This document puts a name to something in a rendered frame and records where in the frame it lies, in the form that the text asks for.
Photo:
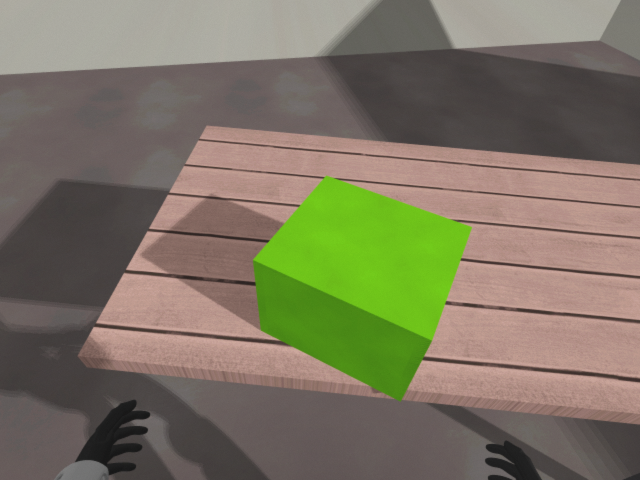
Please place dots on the carton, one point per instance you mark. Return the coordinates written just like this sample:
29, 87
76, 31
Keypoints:
359, 281

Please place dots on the right robot hand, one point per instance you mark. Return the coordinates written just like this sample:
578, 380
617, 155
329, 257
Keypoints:
523, 468

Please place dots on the left robot forearm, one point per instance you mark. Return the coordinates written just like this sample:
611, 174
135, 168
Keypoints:
84, 470

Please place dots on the left robot hand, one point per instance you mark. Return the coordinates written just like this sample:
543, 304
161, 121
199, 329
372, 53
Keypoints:
100, 446

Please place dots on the table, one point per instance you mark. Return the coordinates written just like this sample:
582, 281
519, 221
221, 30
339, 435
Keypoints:
543, 315

